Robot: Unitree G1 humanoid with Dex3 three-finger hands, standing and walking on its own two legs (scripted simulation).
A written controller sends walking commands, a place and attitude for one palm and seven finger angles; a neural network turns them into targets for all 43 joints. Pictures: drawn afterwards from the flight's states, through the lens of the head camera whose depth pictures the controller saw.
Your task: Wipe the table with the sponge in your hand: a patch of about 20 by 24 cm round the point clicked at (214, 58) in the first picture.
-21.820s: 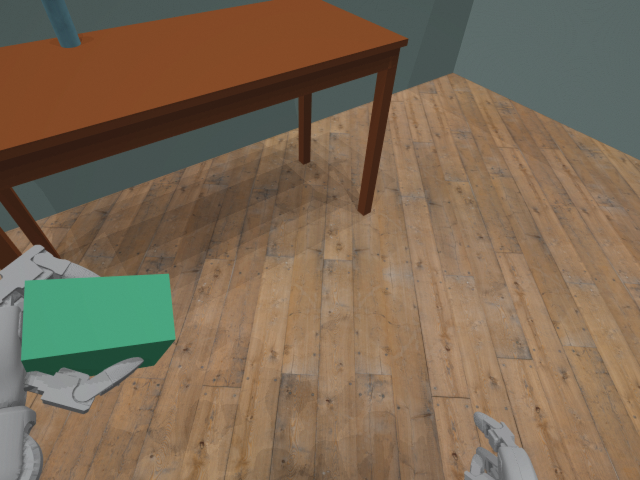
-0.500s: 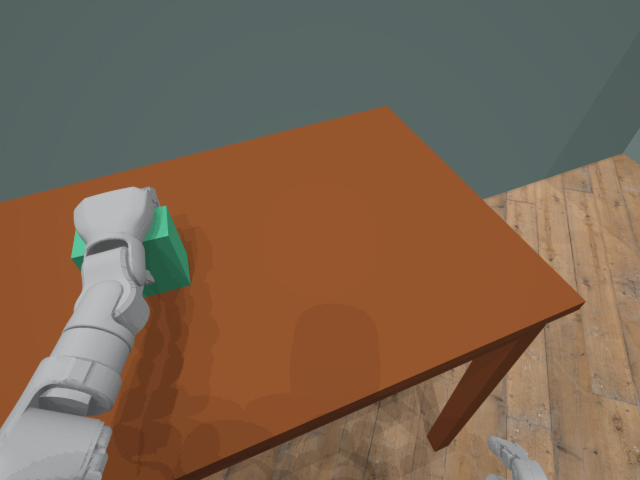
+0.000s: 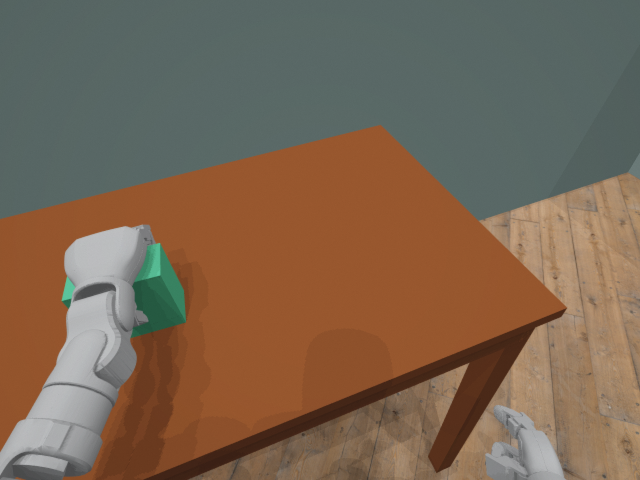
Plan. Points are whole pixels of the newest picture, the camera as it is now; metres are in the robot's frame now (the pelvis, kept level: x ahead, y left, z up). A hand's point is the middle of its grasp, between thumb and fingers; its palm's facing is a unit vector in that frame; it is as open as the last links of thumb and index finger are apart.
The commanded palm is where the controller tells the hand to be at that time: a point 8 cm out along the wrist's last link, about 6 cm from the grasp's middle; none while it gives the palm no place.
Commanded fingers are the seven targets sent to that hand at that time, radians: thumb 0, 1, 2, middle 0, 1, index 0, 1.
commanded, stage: wipe back along the middle lane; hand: left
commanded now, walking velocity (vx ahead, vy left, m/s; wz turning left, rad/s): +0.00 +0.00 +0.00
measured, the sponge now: (135, 302) +0.33 +0.30 +0.05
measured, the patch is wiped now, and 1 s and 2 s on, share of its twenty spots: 0.80 0.80 0.85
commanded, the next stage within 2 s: slide across to the third lane in 0.92 s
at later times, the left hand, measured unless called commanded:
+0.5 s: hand (118, 310) +0.29 +0.28 +0.09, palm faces +0.07 -0.04 -1.00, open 10.0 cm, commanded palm +0.24 +0.26 +0.12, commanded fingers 0.00 0.10 1.30 -1.20 -1.60 -1.20 -1.60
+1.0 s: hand (114, 345) +0.24 +0.26 +0.09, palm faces +0.09 -0.07 -0.99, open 10.0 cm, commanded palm +0.20 +0.25 +0.12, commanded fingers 0.00 0.10 1.30 -1.20 -1.60 -1.20 -1.60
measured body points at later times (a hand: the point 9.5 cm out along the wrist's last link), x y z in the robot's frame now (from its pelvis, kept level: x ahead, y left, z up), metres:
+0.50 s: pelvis -0.01 +0.02 +0.00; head -0.03 -0.01 +0.45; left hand +0.28 +0.28 +0.14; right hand +0.20 -0.20 -0.09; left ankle +0.01 +0.14 -0.74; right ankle -0.05 -0.11 -0.73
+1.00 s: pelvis -0.02 +0.01 +0.00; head -0.04 -0.03 +0.44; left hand +0.23 +0.26 +0.15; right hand +0.21 -0.20 -0.09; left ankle +0.01 +0.14 -0.73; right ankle -0.05 -0.11 -0.74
